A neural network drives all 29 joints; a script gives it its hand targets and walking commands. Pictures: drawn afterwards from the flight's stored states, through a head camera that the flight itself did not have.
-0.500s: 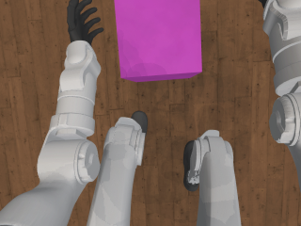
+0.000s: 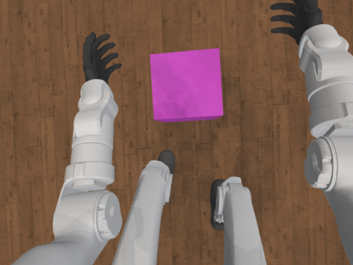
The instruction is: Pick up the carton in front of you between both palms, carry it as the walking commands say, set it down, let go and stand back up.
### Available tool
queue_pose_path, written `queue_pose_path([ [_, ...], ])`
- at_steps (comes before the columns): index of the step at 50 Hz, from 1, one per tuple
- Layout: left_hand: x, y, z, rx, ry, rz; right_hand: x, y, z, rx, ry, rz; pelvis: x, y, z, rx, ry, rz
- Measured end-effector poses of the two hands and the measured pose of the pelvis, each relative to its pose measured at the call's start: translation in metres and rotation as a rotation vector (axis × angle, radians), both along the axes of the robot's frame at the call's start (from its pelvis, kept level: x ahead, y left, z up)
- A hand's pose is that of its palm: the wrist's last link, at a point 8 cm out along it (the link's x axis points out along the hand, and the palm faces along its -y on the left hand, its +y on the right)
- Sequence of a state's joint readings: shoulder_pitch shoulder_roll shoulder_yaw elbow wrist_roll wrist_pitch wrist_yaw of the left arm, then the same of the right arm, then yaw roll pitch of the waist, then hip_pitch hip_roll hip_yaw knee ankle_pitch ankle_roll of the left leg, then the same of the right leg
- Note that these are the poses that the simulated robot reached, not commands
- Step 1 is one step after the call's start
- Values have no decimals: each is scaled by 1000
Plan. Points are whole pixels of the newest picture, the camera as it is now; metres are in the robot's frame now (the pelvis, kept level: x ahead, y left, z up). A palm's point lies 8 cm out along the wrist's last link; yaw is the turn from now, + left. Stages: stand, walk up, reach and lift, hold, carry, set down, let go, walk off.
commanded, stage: set down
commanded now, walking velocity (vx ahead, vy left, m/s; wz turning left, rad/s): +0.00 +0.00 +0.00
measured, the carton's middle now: (187, 91) +0.50 +0.07 -0.46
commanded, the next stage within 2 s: let go in 0.08 s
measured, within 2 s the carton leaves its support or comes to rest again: neither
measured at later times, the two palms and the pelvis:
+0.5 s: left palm (43, 115) +0.36 +0.24 +0.02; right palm out of the picture +0.43 -0.18 +0.02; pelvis +0.04 +0.02 +0.12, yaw -3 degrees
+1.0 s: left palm out of the picture +0.25 +0.25 +0.12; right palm out of the picture +0.30 -0.21 +0.11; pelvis +0.10 +0.02 +0.19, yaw +0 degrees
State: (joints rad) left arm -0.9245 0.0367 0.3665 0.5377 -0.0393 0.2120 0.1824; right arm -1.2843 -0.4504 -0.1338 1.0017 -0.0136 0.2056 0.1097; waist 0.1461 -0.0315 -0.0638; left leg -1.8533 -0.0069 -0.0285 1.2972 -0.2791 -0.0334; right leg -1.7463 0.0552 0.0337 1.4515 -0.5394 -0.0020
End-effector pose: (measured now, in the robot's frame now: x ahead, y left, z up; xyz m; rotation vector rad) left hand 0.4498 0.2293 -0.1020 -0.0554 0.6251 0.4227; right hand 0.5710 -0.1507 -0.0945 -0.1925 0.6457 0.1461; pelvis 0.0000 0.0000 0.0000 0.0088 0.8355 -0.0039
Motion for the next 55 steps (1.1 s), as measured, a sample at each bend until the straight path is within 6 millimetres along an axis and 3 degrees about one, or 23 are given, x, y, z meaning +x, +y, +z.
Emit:
queue_pose_path([
  [8, -5, -2, 41, 7, 13, -18, -6, -3, 41, -1, 12, -10, 7, 1, 41, -6, -29, -4],
  [12, -14, -5, 57, 23, 31, -75, -21, -8, 55, -19, 12, -40, 13, 4, 60, -12, -46, -8],
  [18, -47, -6, 82, 48, 98, -218, -74, -21, 76, -60, 27, -138, 26, 10, 89, -24, -106, -18],
  [25, -85, 12, 125, 70, 154, -347, -139, -29, 112, -78, 43, -220, 42, 20, 122, -34, -239, -22],
  [34, -143, 31, 170, 64, 188, -390, -189, -33, 153, -79, 64, -201, 65, 29, 153, -26, -429, -13],
  [43, -193, 31, 207, 56, 199, -352, -237, -41, 182, -75, 84, -191, 88, 27, 176, -8, -619, 2],
  [48, -200, 25, 217, 52, 199, -351, -263, -52, 196, -73, 96, -194, 97, 20, 184, 4, -710, 4],
  [55, -190, 12, 222, 57, 187, -380, -294, -75, 213, -81, 113, -206, 103, 7, 189, 13, -801, -1],
])
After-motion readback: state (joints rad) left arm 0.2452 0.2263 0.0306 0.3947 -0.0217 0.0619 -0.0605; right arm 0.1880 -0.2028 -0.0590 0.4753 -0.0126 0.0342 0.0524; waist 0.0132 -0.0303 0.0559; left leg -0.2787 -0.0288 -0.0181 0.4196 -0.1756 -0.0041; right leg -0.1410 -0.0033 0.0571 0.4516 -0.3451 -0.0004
